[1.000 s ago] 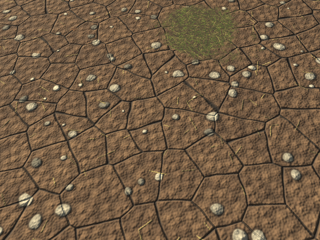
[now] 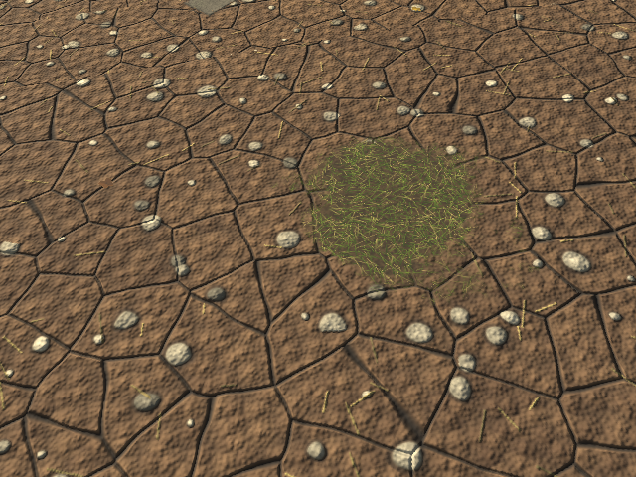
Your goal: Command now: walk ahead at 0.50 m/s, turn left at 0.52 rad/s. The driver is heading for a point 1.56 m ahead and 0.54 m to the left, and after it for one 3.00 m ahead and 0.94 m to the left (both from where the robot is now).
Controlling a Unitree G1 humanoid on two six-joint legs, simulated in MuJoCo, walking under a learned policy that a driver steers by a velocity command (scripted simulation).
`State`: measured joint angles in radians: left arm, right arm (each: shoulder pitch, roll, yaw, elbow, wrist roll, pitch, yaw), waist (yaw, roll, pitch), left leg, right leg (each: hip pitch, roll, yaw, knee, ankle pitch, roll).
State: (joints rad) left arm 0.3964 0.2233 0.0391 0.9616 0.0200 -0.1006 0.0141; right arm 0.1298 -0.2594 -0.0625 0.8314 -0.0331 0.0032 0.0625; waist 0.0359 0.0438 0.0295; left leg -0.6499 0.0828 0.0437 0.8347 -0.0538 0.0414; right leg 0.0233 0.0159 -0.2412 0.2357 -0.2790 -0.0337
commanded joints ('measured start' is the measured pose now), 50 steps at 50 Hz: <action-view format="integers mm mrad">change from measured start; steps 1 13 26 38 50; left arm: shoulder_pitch -7 -133 -431 -154 -56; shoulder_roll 137 133 101 165 140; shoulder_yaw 26 26 6 32 26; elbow -43 -170 -298 -277 -160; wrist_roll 1 2 17 15 0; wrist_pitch -11 4 65 42 -8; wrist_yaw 6 -14 -37 0 -27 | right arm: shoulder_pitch -117 142 320 271 -7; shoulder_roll -11 -154 -164 -149 -49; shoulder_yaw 14 -48 -45 -26 14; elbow -101 -26 -8 -68 -163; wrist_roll -4 27 28 11 -3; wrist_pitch -11 -22 -56 -45 -15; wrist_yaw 12 -62 -63 -57 1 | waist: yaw -4 -52 -119 -15 -20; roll -116 -66 12 -86 -133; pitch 71 -27 10 -93 21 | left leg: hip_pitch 23 609 613 17 5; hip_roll -13 141 23 -111 -47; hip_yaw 55 -423 -356 -166 -84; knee -127 -579 -587 403 23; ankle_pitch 13 70 196 -343 -27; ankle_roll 31 275 199 46 -15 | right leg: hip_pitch -28 -693 -720 1 -128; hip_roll -283 -136 -84 -393 -232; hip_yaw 57 270 252 795 195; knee -70 1013 495 15 -96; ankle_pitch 481 -38 245 -231 371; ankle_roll -94 33 94 -142 -119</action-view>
